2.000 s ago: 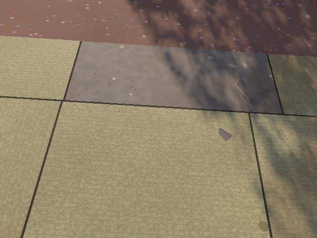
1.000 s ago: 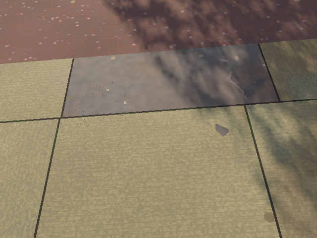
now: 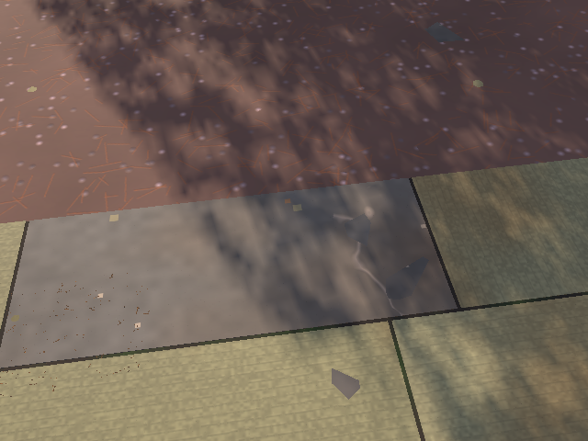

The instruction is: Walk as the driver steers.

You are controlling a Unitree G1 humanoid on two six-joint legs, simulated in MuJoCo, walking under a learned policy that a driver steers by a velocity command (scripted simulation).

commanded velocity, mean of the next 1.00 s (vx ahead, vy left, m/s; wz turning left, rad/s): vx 0.44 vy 0.00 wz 0.49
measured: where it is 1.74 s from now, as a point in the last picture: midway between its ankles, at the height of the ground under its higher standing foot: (265, 409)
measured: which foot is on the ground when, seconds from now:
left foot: up 0.00-0.26, down 0.28-0.78, up 0.80-1.00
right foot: down 0.00-0.30, up 0.32-0.74, down 0.76-1.00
